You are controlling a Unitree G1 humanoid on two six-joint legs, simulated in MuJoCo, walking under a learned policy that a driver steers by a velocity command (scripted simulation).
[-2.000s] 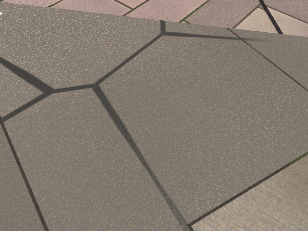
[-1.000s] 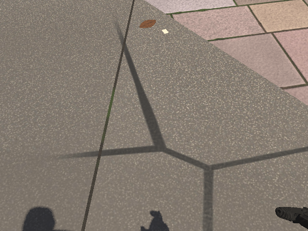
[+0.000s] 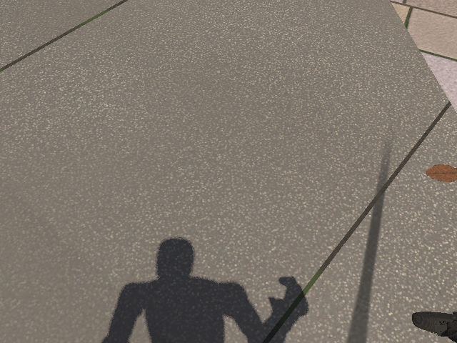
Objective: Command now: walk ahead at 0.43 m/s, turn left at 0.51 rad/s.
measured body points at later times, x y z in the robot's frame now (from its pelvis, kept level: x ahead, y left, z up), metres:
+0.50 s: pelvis +0.20 -0.02 +0.01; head +0.22 -0.02 +0.46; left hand +0.34 +0.25 -0.09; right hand +0.33 -0.28 -0.11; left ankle +0.11 +0.08 -0.71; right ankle +0.29 -0.12 -0.71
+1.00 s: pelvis +0.22 -0.02 +0.02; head +0.23 -0.02 +0.47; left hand +0.34 +0.25 -0.11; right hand +0.29 -0.28 -0.12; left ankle +0.13 +0.08 -0.71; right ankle +0.29 -0.13 -0.71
